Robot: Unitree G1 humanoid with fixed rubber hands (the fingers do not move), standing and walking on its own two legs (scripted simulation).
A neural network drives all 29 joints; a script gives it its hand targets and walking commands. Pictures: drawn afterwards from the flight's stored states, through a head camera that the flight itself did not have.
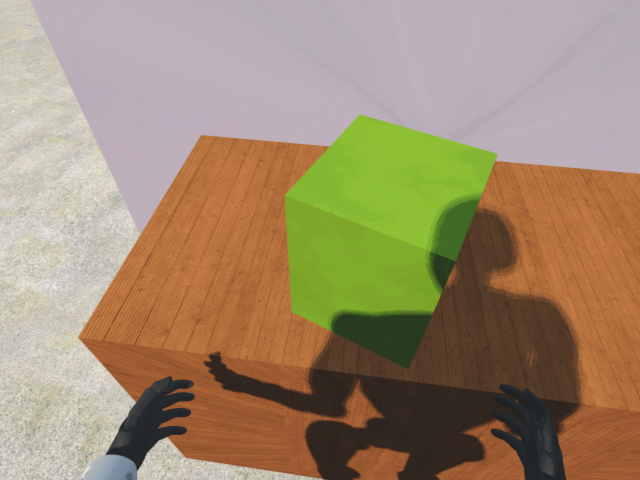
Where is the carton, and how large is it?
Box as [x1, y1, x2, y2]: [285, 115, 497, 368]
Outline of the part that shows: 359,115 285,194 291,307 293,312 408,368 455,261 497,154 363,115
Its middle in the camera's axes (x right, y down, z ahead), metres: +0.10 +0.01 +0.57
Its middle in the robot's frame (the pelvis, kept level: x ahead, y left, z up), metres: +0.42 -0.05 +0.05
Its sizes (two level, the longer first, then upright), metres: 0.210 0.200 0.250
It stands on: a pedestal, 0.71 m high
